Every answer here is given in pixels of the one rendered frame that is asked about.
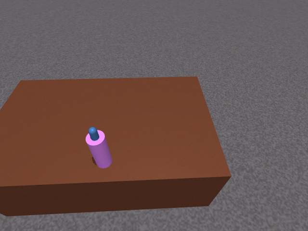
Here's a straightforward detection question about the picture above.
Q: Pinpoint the bottle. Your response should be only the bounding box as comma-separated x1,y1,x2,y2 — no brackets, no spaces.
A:
86,127,112,168

